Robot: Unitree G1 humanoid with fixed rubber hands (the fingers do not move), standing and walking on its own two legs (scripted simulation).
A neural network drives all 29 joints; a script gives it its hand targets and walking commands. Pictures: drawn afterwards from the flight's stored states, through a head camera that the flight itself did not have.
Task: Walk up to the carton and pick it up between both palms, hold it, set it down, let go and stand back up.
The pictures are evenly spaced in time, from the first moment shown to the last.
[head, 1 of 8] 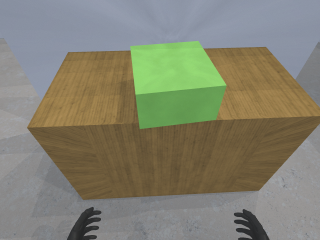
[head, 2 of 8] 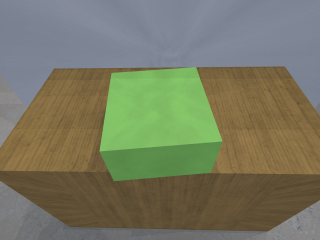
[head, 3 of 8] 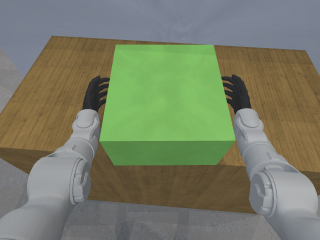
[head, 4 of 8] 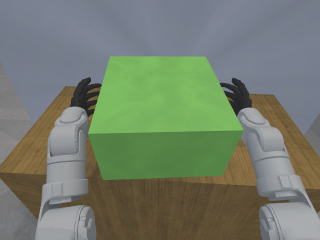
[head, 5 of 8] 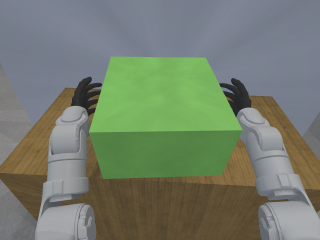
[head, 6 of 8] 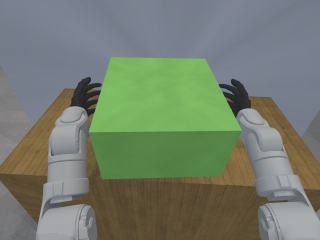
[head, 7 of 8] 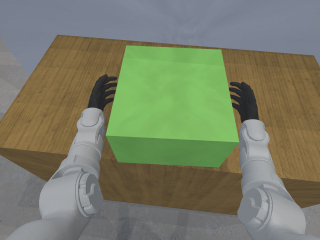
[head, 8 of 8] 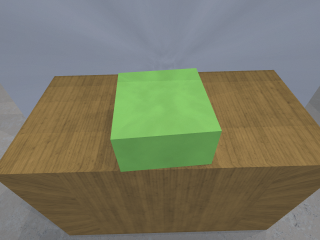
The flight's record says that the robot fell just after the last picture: no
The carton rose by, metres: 0.17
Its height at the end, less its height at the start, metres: +0.00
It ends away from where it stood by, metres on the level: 0.02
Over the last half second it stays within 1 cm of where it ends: yes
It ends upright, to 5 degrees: yes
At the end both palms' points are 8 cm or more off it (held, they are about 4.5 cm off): yes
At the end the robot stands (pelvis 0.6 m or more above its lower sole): yes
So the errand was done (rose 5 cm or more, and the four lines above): yes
